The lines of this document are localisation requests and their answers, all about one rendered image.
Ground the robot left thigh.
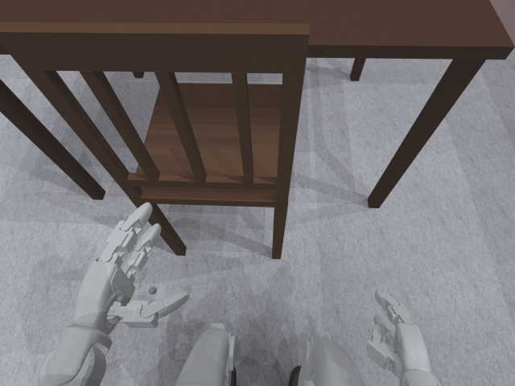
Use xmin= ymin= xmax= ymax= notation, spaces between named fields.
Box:
xmin=175 ymin=329 xmax=236 ymax=386

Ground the robot right thigh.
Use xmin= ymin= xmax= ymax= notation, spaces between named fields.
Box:
xmin=301 ymin=337 xmax=365 ymax=386

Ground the right robot forearm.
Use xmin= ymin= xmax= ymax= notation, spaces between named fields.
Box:
xmin=400 ymin=370 xmax=441 ymax=386

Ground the robot thigh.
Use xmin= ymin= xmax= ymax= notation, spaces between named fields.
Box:
xmin=175 ymin=329 xmax=236 ymax=386
xmin=301 ymin=337 xmax=365 ymax=386

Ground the robot right hand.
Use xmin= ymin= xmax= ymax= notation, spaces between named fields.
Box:
xmin=367 ymin=289 xmax=432 ymax=380

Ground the chair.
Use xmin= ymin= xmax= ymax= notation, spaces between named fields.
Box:
xmin=0 ymin=22 xmax=310 ymax=259

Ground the table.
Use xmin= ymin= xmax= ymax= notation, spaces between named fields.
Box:
xmin=0 ymin=0 xmax=515 ymax=208

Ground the left robot forearm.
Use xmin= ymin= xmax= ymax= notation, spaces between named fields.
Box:
xmin=38 ymin=325 xmax=112 ymax=386

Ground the robot left hand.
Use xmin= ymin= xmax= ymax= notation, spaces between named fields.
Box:
xmin=72 ymin=202 xmax=190 ymax=335

